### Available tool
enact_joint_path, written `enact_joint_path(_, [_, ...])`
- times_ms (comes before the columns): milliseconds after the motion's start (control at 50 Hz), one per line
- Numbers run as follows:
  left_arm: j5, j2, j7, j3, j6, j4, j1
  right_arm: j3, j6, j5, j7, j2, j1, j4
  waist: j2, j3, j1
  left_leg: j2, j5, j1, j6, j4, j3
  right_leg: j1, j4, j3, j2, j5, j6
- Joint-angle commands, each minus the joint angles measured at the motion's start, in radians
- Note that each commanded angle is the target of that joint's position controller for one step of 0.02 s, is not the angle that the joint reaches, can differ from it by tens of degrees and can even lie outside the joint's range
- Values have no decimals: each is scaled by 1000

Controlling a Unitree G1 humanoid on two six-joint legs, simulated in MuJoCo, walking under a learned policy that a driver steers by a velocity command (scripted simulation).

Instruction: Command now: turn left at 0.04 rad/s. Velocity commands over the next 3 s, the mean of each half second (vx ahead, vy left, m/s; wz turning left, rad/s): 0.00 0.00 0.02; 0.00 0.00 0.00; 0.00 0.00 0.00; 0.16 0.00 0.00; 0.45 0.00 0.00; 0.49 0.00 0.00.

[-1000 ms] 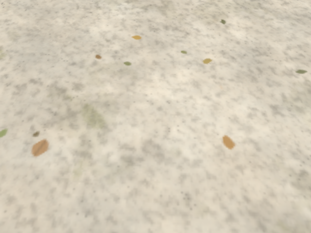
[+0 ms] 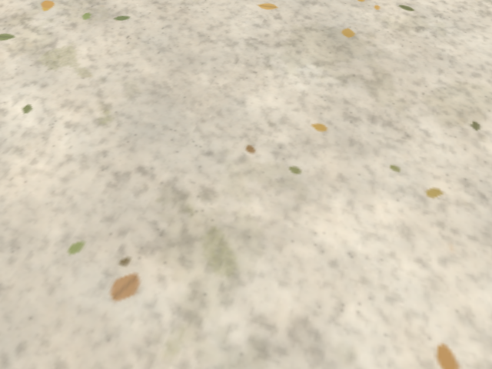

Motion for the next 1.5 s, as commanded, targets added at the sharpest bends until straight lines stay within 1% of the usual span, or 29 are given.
enact_joint_path(20, [-4, 105, 9, 26, -8, -26, -21, -26, -22, 4, -6, -126, -1, -35, 63, -12, -1, 61, 138, -96, 35, -141, -63, 95, -33, 8, -17, 135, -18])
enact_joint_path(140, [-8, 111, 17, 30, 2, 29, -11, -21, -25, 8, -7, -117, 15, 6, 30, -20, -5, 50, 219, -65, 36, -130, -47, 116, -33, 9, -19, 186, -11])
enact_joint_path(280, [-12, 115, 27, 31, 9, 83, -3, -16, -24, 11, -7, -109, 26, 55, 24, -23, -7, 39, 267, -43, 36, -129, -29, 125, -35, 6, -20, 204, -11])
enact_joint_path(460, [-13, 108, 34, 28, 16, 133, 10, -9, -21, 11, -10, -103, 43, 111, 26, -6, -7, 28, 241, -46, 31, -143, -13, 124, -45, 2, -17, 188, -12])
enact_joint_path(640, [-13, 95, 37, 24, 19, 168, 30, 1, -22, 11, -14, -95, 69, 156, 21, 11, -8, 21, 194, -58, 26, -155, -2, 118, -56, -2, -12, 163, -13])
enact_joint_path(1000, [-15, 66, 40, 10, 21, 202, 84, 16, -22, 14, -17, -66, 132, 208, 16, 32, -12, 12, 142, -75, 19, -162, 16, 98, -61, -4, -3, 130, -18])
enact_joint_path(1500, [-17, 36, 42, -1, 21, 206, 140, 24, -23, 17, -21, -35, 202, 231, 14, 46, -15, 9, 130, -88, 13, -154, 30, 83, -55, -3, 4, 123, -26])
Next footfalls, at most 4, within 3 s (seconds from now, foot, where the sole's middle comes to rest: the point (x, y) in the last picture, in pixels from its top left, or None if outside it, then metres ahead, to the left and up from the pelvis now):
2.36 left None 0.45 0.11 -0.77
2.92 right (297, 286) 0.77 -0.13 -0.77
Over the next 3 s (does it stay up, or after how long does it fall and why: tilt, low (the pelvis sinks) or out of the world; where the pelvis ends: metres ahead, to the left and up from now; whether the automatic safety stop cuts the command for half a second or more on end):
stays up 0.64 -0.03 -0.01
